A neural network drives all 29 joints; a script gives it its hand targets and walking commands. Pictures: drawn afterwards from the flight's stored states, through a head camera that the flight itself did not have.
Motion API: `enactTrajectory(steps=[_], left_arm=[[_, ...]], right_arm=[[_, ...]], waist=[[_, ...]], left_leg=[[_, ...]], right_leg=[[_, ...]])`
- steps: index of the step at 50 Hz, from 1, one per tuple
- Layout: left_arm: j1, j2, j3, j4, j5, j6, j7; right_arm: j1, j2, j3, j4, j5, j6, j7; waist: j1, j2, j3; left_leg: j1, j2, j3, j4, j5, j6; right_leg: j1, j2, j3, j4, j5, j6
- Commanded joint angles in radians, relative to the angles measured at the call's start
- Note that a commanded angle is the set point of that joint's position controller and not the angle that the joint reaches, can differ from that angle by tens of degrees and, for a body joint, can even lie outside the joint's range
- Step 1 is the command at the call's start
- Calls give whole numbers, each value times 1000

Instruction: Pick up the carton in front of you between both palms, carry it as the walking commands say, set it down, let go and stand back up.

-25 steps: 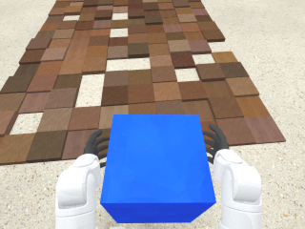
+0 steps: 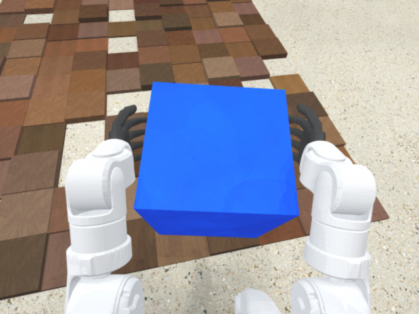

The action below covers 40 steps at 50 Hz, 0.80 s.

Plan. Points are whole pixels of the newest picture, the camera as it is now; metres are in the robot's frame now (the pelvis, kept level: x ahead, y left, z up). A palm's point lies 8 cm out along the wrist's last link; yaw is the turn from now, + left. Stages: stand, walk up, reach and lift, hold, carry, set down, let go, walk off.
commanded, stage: carry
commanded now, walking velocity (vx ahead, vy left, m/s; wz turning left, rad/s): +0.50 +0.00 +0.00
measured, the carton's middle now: (212, 172) +0.36 -0.01 +0.06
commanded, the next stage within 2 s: none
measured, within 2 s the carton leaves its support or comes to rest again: neither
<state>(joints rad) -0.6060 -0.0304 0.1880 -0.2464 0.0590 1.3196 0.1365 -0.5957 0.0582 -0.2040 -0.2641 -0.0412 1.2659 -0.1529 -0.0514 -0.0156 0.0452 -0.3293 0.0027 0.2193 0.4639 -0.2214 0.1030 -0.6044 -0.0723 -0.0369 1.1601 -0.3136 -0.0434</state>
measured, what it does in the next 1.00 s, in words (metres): walks ahead: right foot, then left foot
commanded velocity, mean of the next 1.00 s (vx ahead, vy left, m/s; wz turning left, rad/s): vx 0.50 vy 0.00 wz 0.00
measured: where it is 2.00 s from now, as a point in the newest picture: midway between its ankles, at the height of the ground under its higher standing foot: (189, 112)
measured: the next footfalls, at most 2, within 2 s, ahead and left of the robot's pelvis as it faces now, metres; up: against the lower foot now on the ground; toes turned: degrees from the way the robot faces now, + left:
right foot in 0.22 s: +0.30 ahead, -0.12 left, +0.00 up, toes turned -5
left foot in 0.60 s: +0.61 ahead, +0.07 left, +0.02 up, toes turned +5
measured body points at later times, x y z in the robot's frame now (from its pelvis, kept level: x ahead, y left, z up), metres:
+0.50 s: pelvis +0.34 -0.03 +0.00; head +0.46 -0.03 +0.44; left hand +0.73 +0.17 +0.11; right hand +0.77 -0.13 +0.12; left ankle +0.40 +0.09 -0.66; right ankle +0.26 -0.11 -0.74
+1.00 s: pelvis +0.71 +0.00 +0.02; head +0.75 +0.00 +0.47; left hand +1.09 +0.13 +0.18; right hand +1.08 -0.18 +0.18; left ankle +0.58 +0.06 -0.70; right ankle +0.81 -0.08 -0.71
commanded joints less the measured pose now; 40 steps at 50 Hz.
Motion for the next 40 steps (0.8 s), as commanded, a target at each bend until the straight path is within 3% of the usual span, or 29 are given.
enactTrajectory(steps=[1,6,9,11,12,13,14,15,16,17,18,19,21,23,26,27,28,29,30,31,32,33,34,35,37,40], left_arm=[[-727,-817,-654,-14,-396,-16,-190],[-898,-876,-595,172,-401,-3,-200],[-992,-920,-552,231,-416,-3,-202],[-1020,-938,-515,265,-418,2,-205],[-1039,-944,-500,283,-415,2,-207],[-1029,-953,-485,306,-411,1,-209],[-976,-978,-462,326,-414,1,-215],[-970,-955,-452,338,-395,0,-214],[-965,-997,-450,325,-408,-2,-217],[-1006,-1028,-454,257,-421,-9,-218],[-1065,-1057,-466,174,-440,-13,-219],[-1120,-1077,-487,94,-460,-18,-218],[-1145,-1093,-530,-19,-486,-24,-215],[-1108,-1073,-572,-80,-490,-28,-216],[-1024,-1003,-624,-105,-493,-31,-228],[-987,-979,-637,-84,-493,-31,-233],[-967,-955,-648,-63,-491,-30,-238],[-965,-937,-657,-42,-490,-28,-243],[-969,-916,-662,-12,-485,-26,-248],[-989,-927,-663,9,-477,-14,-252],[-929,-896,-644,52,-462,-1,-245],[-931,-907,-633,62,-441,-2,-237],[-946,-931,-619,57,-421,-6,-232],[-955,-942,-603,51,-397,-12,-224],[-932,-936,-567,44,-345,-24,-204],[-884,-903,-545,40,-278,-40,-176]], right_arm=[[-692,831,705,42,477,43,269],[-850,885,619,247,460,51,281],[-936,933,571,318,456,49,278],[-968,960,541,352,446,53,270],[-985,980,531,366,442,58,267],[-1010,993,522,367,441,62,264],[-1018,990,511,363,436,65,262],[-1000,1043,501,394,430,73,261],[-990,1029,475,384,402,70,254],[-1013,1050,477,339,395,65,247],[-1028,1058,468,293,384,58,238],[-1014,1051,462,256,365,52,229],[-959,1017,465,180,319,36,203],[-893,969,487,121,271,20,177],[-830,883,537,64,231,7,153],[-818,859,560,60,231,7,153],[-814,845,582,62,236,7,158],[-813,839,596,63,250,8,167],[-825,834,608,68,276,12,181],[-851,819,617,102,288,15,194],[-779,841,620,166,319,29,208],[-804,883,632,148,349,32,223],[-840,921,635,120,377,33,236],[-896,958,648,83,406,34,247],[-966,1015,665,38,463,32,262],[-1011,1022,679,-5,503,28,270]], waist=[[4,120,-478],[-19,137,-412],[-15,169,-387],[18,179,-409],[45,108,-461],[101,12,-544],[168,-45,-590],[130,-336,-662],[158,-316,-682],[177,-214,-641],[169,-67,-592],[153,-44,-569],[149,-66,-571],[152,-98,-556],[135,-148,-532],[112,-176,-553],[65,-193,-596],[-14,-162,-651],[-61,-79,-664],[-2,253,-816],[-37,337,-909],[-53,251,-851],[-60,164,-757],[-55,113,-674],[-45,77,-648],[-40,82,-632]], left_leg=[[446,272,-284,-160,310,109],[492,213,-192,-107,470,93],[505,198,-151,-53,551,70],[481,194,-103,61,764,30],[436,145,-47,229,838,-2],[260,127,-41,457,741,-41],[2,86,-81,638,387,-47],[-462,-53,-128,914,-320,-91],[-584,-32,-209,1029,-349,-77],[-625,2,-245,1024,-323,-62],[-621,29,-250,953,-293,-55],[-609,40,-241,874,-259,-47],[-563,31,-196,781,-211,-45],[-541,2,-138,640,-169,-49],[-259,-65,-40,202,91,-56],[-115,-114,19,136,154,-48],[62,-123,18,65,265,-31],[277,-87,11,-31,382,-22],[456,-19,-61,-34,386,-29],[798,313,-490,146,862,117],[916,374,-731,99,611,250],[872,337,-692,70,491,241],[824,310,-638,52,487,194],[786,284,-580,44,545,147],[725,251,-524,12,488,108],[685,249,-484,-27,526,120]], right_leg=[[-123,-8,-21,-110,49,13],[-147,32,-84,-374,171,-3],[-84,60,-121,-494,225,-28],[69,103,-150,-578,239,-55],[252,158,-208,-654,231,-62],[558,97,-154,-699,392,-96],[834,-52,27,-676,596,-105],[1216,-319,433,-593,1162,-282],[1247,-311,449,-616,1134,-313],[1195,-293,417,-644,997,-276],[1120,-272,363,-677,817,-214],[1076,-251,325,-698,742,-168],[1024,-217,238,-708,725,-135],[979,-167,149,-708,828,-135],[821,-57,-31,-690,955,-85],[770,-55,-51,-625,1080,-76],[714,-67,-67,-532,1109,-56],[650,-64,-105,-385,1019,-28],[499,-29,-78,-247,750,-21],[195,69,-2,18,-112,21],[5,138,81,300,-270,17],[-96,111,126,364,-212,-2],[-174,88,111,341,-188,-2],[-233,79,89,283,-158,-1],[-211,66,68,179,-119,1],[-179,73,26,-46,-178,17]])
